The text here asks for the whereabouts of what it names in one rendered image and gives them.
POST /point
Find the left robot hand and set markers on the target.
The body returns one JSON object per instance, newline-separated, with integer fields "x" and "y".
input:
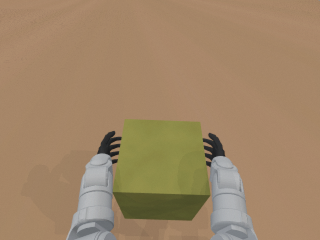
{"x": 105, "y": 146}

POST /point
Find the carton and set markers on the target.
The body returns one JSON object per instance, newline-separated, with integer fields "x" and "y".
{"x": 161, "y": 171}

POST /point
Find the robot left forearm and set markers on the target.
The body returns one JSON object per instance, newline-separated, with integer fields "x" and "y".
{"x": 94, "y": 212}

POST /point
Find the right robot hand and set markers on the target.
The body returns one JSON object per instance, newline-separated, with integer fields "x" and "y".
{"x": 216, "y": 149}

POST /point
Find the left robot upper arm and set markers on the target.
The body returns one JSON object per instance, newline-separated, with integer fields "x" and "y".
{"x": 100, "y": 235}

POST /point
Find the robot right forearm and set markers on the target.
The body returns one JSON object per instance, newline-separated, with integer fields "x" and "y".
{"x": 228, "y": 201}

